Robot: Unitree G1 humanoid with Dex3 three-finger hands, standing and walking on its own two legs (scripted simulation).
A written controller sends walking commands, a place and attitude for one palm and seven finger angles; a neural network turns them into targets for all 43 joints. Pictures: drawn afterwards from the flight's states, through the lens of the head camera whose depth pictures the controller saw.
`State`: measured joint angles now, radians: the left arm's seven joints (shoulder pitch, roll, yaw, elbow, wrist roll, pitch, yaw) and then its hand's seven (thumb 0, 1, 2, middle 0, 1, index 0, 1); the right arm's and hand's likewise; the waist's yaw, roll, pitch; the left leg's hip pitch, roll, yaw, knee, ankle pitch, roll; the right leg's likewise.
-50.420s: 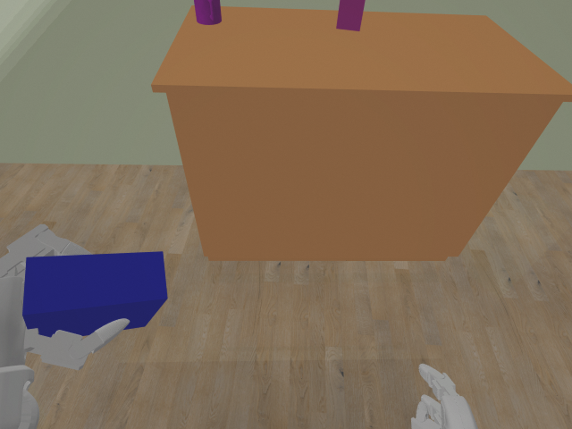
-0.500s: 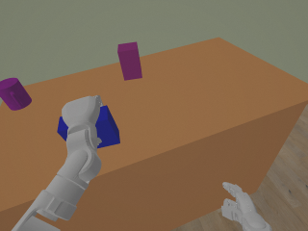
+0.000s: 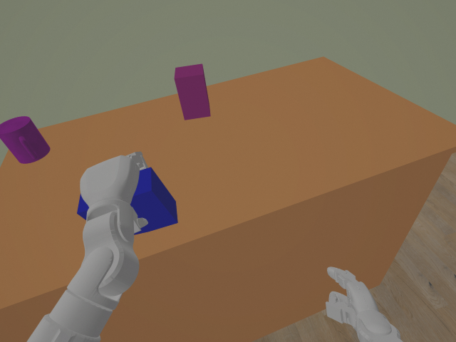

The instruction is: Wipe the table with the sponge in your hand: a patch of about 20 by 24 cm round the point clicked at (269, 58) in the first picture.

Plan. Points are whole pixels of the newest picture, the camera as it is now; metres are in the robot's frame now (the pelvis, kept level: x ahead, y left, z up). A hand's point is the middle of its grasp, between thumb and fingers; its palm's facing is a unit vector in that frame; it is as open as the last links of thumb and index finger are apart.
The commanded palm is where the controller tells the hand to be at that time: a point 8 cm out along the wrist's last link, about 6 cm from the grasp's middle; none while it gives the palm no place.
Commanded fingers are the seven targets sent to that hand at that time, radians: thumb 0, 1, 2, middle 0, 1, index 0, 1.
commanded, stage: slide back across to the middle lane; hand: left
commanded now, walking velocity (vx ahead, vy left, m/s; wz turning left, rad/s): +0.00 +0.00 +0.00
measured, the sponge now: (136, 211) +0.30 +0.22 +0.10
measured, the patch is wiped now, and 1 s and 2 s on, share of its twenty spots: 1.00 1.00 1.00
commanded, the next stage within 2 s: wipe forward along the middle lane in 0.50 s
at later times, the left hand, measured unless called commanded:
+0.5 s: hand (95, 207) +0.26 +0.26 +0.16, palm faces +0.17 -0.13 -0.98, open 9.5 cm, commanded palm +0.22 +0.26 +0.21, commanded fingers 0.00 0.10 1.30 -1.20 -1.60 -1.20 -1.60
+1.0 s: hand (90, 198) +0.29 +0.29 +0.15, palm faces +0.03 -0.02 -1.00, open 9.5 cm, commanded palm +0.26 +0.29 +0.20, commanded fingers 0.00 0.10 1.30 -1.20 -1.60 -1.20 -1.60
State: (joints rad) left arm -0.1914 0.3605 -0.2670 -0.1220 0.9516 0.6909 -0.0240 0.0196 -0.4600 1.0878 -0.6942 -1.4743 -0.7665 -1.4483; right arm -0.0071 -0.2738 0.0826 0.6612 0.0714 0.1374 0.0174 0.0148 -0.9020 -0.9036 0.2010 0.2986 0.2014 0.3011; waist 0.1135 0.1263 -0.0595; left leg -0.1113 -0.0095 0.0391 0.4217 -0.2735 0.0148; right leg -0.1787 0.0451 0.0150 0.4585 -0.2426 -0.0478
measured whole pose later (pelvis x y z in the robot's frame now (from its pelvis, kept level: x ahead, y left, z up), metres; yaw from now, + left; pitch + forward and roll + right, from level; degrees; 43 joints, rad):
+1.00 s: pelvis -0.02 +0.00 +0.00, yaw +2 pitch -2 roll +1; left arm -0.37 0.49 -0.14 0.21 0.96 0.46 -0.13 -0.01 -0.50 1.09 -0.76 -1.41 -0.82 -1.38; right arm 0.06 -0.27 0.07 0.70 0.05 0.05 -0.06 0.01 -0.90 -0.90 0.20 0.30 0.20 0.30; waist 0.11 0.10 -0.02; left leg -0.14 -0.02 0.00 0.39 -0.21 0.01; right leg -0.18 0.03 -0.02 0.41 -0.19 -0.05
